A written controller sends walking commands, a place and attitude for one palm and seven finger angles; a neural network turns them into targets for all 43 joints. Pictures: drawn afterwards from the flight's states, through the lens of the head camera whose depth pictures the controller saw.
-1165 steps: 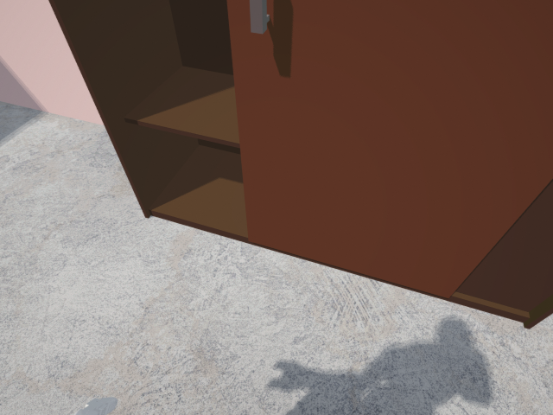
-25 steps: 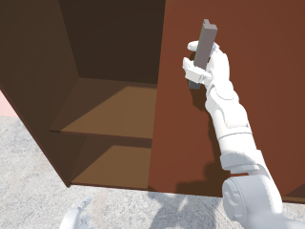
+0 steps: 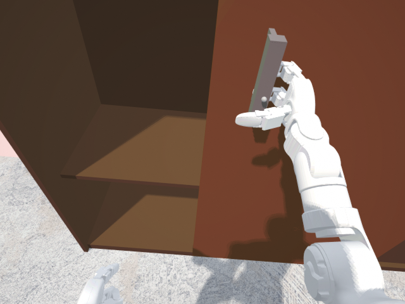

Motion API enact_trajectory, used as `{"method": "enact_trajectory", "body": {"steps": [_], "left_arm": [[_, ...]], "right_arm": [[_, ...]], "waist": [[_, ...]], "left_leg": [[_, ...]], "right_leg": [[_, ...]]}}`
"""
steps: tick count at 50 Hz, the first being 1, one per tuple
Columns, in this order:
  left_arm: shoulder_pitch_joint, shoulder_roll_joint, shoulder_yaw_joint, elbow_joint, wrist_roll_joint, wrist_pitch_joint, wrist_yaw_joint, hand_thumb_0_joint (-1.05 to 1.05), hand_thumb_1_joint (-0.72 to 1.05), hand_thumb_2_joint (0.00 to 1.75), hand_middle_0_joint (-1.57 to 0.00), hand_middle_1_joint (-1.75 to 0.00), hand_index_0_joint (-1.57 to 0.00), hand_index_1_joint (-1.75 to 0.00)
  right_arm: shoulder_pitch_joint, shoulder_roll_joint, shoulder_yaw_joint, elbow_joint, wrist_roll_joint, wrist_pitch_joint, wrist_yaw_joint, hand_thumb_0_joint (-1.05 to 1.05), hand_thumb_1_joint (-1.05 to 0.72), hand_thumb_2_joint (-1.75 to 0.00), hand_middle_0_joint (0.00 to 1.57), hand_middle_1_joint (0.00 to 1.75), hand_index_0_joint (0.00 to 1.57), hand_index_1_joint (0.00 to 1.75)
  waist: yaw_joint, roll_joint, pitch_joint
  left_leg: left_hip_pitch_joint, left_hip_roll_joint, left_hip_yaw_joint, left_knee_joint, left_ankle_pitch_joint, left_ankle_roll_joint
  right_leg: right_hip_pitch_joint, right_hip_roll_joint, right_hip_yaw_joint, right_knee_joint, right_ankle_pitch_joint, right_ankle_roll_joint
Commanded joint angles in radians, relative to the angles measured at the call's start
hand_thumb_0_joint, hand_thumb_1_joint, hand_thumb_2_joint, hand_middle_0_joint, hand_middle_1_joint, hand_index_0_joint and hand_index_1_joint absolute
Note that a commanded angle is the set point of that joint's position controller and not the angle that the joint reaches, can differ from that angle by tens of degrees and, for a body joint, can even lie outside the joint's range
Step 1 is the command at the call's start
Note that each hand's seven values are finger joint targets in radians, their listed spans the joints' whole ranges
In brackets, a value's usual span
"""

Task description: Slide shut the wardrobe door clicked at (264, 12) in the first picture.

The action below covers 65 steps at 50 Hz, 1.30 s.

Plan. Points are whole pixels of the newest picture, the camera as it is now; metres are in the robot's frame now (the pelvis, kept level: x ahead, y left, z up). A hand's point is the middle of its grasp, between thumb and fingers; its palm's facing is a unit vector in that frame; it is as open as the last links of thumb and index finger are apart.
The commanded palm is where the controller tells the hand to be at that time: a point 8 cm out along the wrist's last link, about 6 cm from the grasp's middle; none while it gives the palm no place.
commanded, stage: move the hooked fingers beside the handle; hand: right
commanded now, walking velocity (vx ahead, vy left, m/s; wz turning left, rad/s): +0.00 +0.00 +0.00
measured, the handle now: (263, 75) +0.47 -0.06 +0.25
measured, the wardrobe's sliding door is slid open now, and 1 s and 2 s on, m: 0.51 0.51 0.51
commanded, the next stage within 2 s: none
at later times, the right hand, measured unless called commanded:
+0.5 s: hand (277, 97) +0.43 -0.09 +0.24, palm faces -0.01 +1.00 +0.00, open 13.9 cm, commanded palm +0.41 -0.15 +0.23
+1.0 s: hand (281, 96) +0.43 -0.09 +0.24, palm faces -0.03 +1.00 +0.01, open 13.5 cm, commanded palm +0.43 -0.17 +0.24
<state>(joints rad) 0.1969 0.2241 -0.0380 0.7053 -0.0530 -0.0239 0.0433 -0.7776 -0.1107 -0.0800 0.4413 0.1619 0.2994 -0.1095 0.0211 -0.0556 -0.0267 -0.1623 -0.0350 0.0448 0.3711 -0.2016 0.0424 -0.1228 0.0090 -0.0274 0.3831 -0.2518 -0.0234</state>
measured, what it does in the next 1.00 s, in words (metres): stands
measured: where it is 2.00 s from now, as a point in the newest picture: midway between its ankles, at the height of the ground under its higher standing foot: outside the picture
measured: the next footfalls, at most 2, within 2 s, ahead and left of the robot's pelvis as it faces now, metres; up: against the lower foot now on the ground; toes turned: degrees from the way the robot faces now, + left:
none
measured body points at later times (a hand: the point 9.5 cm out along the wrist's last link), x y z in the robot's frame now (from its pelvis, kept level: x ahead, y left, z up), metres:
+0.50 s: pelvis -0.01 +0.00 +0.00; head -0.02 +0.01 +0.45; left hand +0.11 +0.24 -0.11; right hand +0.42 -0.14 +0.24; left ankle +0.00 +0.09 -0.74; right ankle -0.03 -0.10 -0.74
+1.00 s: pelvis -0.03 +0.00 +0.00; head -0.03 +0.01 +0.45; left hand +0.09 +0.24 -0.11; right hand +0.42 -0.15 +0.24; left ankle +0.00 +0.09 -0.75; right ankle -0.03 -0.10 -0.74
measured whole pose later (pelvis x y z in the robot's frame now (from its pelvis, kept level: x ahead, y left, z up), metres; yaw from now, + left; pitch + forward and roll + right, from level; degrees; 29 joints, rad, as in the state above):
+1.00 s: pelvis -0.03 +0.00 +0.00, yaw +1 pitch +0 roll +0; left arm 0.25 0.24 -0.05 0.74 -0.06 -0.10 0.07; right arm -0.94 -0.22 -0.17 0.77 0.15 0.15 0.00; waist 0.05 -0.04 -0.03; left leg -0.22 -0.03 0.04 0.37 -0.16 0.04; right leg -0.19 0.01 -0.04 0.41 -0.22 -0.03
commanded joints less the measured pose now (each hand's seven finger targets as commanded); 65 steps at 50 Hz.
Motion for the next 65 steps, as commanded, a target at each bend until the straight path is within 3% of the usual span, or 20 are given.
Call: {"method": "enact_trajectory", "body": {"steps": [1, 5, 8, 12, 18, 24, 30, 34, 35, 43, 46, 47, 49, 53, 54, 55, 58, 60, 64, 65], "left_arm": [[-0.092, 0.105, 0.032, -0.139, 0.003, -0.057, 0.008, 0.0, 0.9, 0.9, -0.2, -0.3, -0.2, -0.3], [-0.09, 0.104, 0.03, -0.136, 0.004, -0.056, 0.009, 0.0, 0.9, 0.9, -0.2, -0.3, -0.2, -0.3], [-0.084, 0.108, 0.028, -0.132, 0.002, -0.059, 0.016, 0.0, 0.9, 0.9, -0.2, -0.3, -0.2, -0.3], [-0.083, 0.105, 0.028, -0.144, 0.003, -0.066, 0.016, 0.0, 0.9, 0.9, -0.2, -0.3, -0.2, -0.3], [-0.075, 0.115, 0.031, -0.138, -0.005, -0.071, 0.018, 0.0, 0.9, 0.9, -0.2, -0.3, -0.2, -0.3], [-0.058, 0.122, 0.031, -0.125, -0.009, -0.092, 0.024, 0.0, 0.9, 0.9, -0.2, -0.3, -0.2, -0.3], [-0.035, 0.13, 0.033, -0.106, -0.006, -0.102, 0.024, 0.0, 0.9, 0.9, -0.2, -0.3, -0.2, -0.3], [-0.024, 0.128, 0.032, -0.102, -0.008, -0.113, 0.026, 0.0, 0.9, 0.9, -0.2, -0.3, -0.2, -0.3], [-0.019, 0.133, 0.034, -0.096, -0.006, -0.11, 0.026, 0.0, 0.9, 0.9, -0.2, -0.3, -0.2, -0.3], [-0.006, 0.135, 0.029, -0.093, -0.01, -0.119, 0.034, 0.0, 0.9, 0.9, -0.2, -0.3, -0.2, -0.3], [0.006, 0.137, 0.027, -0.088, -0.011, -0.125, 0.035, 0.0, 0.9, 0.9, -0.2, -0.3, -0.2, -0.3], [0.016, 0.14, 0.029, -0.084, -0.009, -0.127, 0.037, 0.0, 0.9, 0.9, -0.2, -0.3, -0.2, -0.3], [0.009, 0.136, 0.029, -0.091, -0.012, -0.134, 0.038, 0.0, 0.9, 0.9, -0.2, -0.3, -0.2, -0.3], [0.024, 0.143, 0.031, -0.086, -0.013, -0.144, 0.04, 0.0, 0.9, 0.9, -0.2, -0.3, -0.2, -0.3], [0.021, 0.14, 0.03, -0.09, -0.014, -0.149, 0.039, 0.0, 0.9, 0.9, -0.2, -0.3, -0.2, -0.3], [0.027, 0.147, 0.035, -0.085, -0.014, -0.148, 0.036, 0.0, 0.9, 0.9, -0.2, -0.3, -0.2, -0.3], [0.023, 0.141, 0.032, -0.096, -0.014, -0.163, 0.035, 0.0, 0.9, 0.9, -0.2, -0.3, -0.2, -0.3], [0.023, 0.145, 0.038, -0.095, -0.013, -0.168, 0.032, 0.0, 0.9, 0.9, -0.2, -0.3, -0.2, -0.3], [0.027, 0.147, 0.034, -0.101, -0.014, -0.18, 0.035, 0.0, 0.9, 0.9, -0.2, -0.3, -0.2, -0.3], [0.025, 0.151, 0.04, -0.101, -0.014, -0.179, 0.031, 0.0, 0.9, 0.9, -0.2, -0.3, -0.2, -0.3]], "right_arm": [[-0.557, -0.169, -0.074, -0.216, 0.002, -0.089, -0.007, 0.0, 0.5, -0.3, 0.3, 1.2, 0.3, 1.2], [-0.542, -0.2, -0.096, -0.182, -0.005, -0.1, -0.006, 0.0, 0.5, -0.3, 0.3, 1.2, 0.3, 1.2], [-0.558, -0.249, -0.14, -0.143, 0.0, -0.104, -0.005, 0.0, 0.5, -0.3, 0.3, 1.2, 0.3, 1.2], [-0.563, -0.281, -0.158, -0.176, -0.011, -0.131, -0.001, 0.0, 0.5, -0.3, 0.3, 1.2, 0.3, 1.2], [-0.535, -0.264, -0.134, -0.124, -0.009, -0.126, 0.022, 0.0, 0.5, -0.3, 0.3, 1.2, 0.3, 1.2], [-0.617, -0.239, -0.093, -0.091, -0.001, -0.129, 0.045, 0.0, 0.5, -0.3, 0.3, 1.2, 0.3, 1.2], [-0.612, -0.289, -0.135, -0.017, -0.004, -0.147, 0.041, 0.0, 0.5, -0.3, 0.3, 1.2, 0.3, 1.2], [-0.671, -0.279, -0.12, -0.002, -0.011, -0.162, 0.041, 0.0, 0.5, -0.3, 0.3, 1.2, 0.3, 1.2], [-0.652, -0.311, -0.142, 0.021, -0.016, -0.166, 0.037, 0.0, 0.5, -0.3, 0.3, 1.2, 0.3, 1.2], [-0.685, -0.363, -0.175, 0.102, -0.017, -0.195, 0.053, 0.0, 0.5, -0.3, 0.3, 1.2, 0.3, 1.2], [-0.717, -0.375, -0.172, 0.144, -0.02, -0.209, 0.055, 0.0, 0.5, -0.3, 0.3, 1.2, 0.3, 1.2], [-0.721, -0.418, -0.206, 0.164, -0.023, -0.215, 0.054, 0.0, 0.5, -0.3, 0.3, 1.2, 0.3, 1.2], [-0.739, -0.409, -0.192, 0.153, -0.025, -0.227, 0.062, 0.0, 0.5, -0.3, 0.3, 1.2, 0.3, 1.2], [-0.748, -0.468, -0.231, 0.183, -0.023, -0.247, 0.068, 0.0, 0.5, -0.3, 0.3, 1.2, 0.3, 1.2], [-0.75, -0.449, -0.219, 0.184, -0.023, -0.249, 0.073, 0.0, 0.5, -0.3, 0.3, 1.2, 0.3, 1.2], [-0.745, -0.489, -0.244, 0.191, -0.024, -0.256, 0.069, 0.0, 0.5, -0.3, 0.3, 1.2, 0.3, 1.2], [-0.767, -0.489, -0.245, 0.144, -0.032, -0.272, 0.075, 0.0, 0.5, -0.3, 0.3, 1.2, 0.3, 1.2], [-0.738, -0.518, -0.273, 0.146, -0.027, -0.274, 0.075, 0.0, 0.5, -0.3, 0.3, 1.2, 0.3, 1.2], [-0.754, -0.525, -0.269, 0.129, -0.036, -0.278, 0.083, 0.0, 0.5, -0.3, 0.3, 1.2, 0.3, 1.2], [-0.726, -0.547, -0.285, 0.137, -0.034, -0.276, 0.08, 0.0, 0.5, -0.3, 0.3, 1.2, 0.3, 1.2]], "waist": [[0.001, 0.128, -0.305], [-0.011, 0.096, -0.293], [-0.006, 0.148, -0.274], [-0.017, 0.086, -0.305], [-0.001, 0.13, -0.27], [0.022, 0.078, -0.256], [0.012, 0.113, -0.246], [0.026, 0.099, -0.245], [0.017, 0.116, -0.244], [0.024, 0.135, -0.221], [0.032, 0.098, -0.192], [0.028, 0.129, -0.196], [0.029, 0.1, -0.223], [0.028, 0.135, -0.224], [0.029, 0.12, -0.212], [0.018, 0.132, -0.228], [0.019, 0.082, -0.242], [0.006, 0.1, -0.257], [0.019, 0.109, -0.234], [0.004, 0.11, -0.244]], "left_leg": [[0.125, 0.025, -0.033, -0.026, 0.315, -0.022], [0.129, 0.029, -0.035, -0.029, 0.286, -0.019], [0.128, 0.029, -0.042, -0.044, 0.247, -0.028], [0.146, 0.032, -0.045, -0.038, 0.25, -0.021], [0.123, 0.028, -0.043, -0.051, 0.241, -0.026], [0.07, 0.027, -0.043, -0.066, 0.16, -0.023], [0.074, 0.03, -0.042, -0.067, 0.135, -0.023], [0.043, 0.029, -0.045, -0.066, 0.122, -0.026], [0.056, 0.031, -0.042, -0.067, 0.11, -0.024], [0.044, 0.035, -0.054, -0.075, 0.061, -0.031], [0.017, 0.039, -0.059, -0.082, 0.004, -0.031], [0.024, 0.039, -0.059, -0.083, -0.003, -0.033], [0.037, 0.043, -0.067, -0.081, 0.0, -0.033], [0.049, 0.043, -0.072, -0.085, -0.025, -0.036], [0.039, 0.044, -0.07, -0.083, -0.025, -0.036], [0.061, 0.047, -0.067, -0.084, -0.03, -0.034], [0.06, 0.043, -0.069, -0.077, -0.005, -0.032], [0.09, 0.047, -0.073, -0.083, -0.005, -0.033], [0.071, 0.042, -0.073, -0.086, -0.035, -0.036], [0.093, 0.046, -0.073, -0.09, -0.037, -0.034]], "right_leg": [[0.061, 0.002, 0.019, -0.015, 0.306, -0.02], [0.047, 0.002, 0.018, -0.019, 0.288, -0.018], [0.015, 0.0, 0.016, -0.026, 0.234, -0.024], [0.027, -0.003, 0.014, -0.032, 0.248, -0.022], [0.025, -0.008, 0.01, -0.035, 0.229, -0.025], [0.033, -0.007, 0.021, -0.04, 0.176, -0.021], [0.002, -0.009, 0.024, -0.043, 0.162, -0.022], [0.01, -0.009, 0.024, -0.039, 0.145, -0.024], [-0.005, -0.011, 0.026, -0.043, 0.142, -0.023], [-0.043, -0.011, 0.02, -0.044, 0.082, -0.028], [-0.068, -0.011, 0.022, -0.05, 0.029, -0.025], [-0.08, -0.013, 0.023, -0.049, 0.021, -0.026], [-0.075, -0.011, 0.017, -0.044, 0.024, -0.027], [-0.102, -0.013, 0.018, -0.044, 0.003, -0.029], [-0.101, -0.014, 0.016, -0.045, 0.0, -0.028], [-0.112, -0.014, 0.02, -0.047, 0.004, -0.027], [-0.086, -0.013, 0.019, -0.049, 0.019, -0.027], [-0.099, -0.014, 0.015, -0.046, 0.027, -0.028], [-0.101, -0.017, 0.014, -0.059, -0.009, -0.028], [-0.112, -0.017, 0.015, -0.059, 0.001, -0.027]]}}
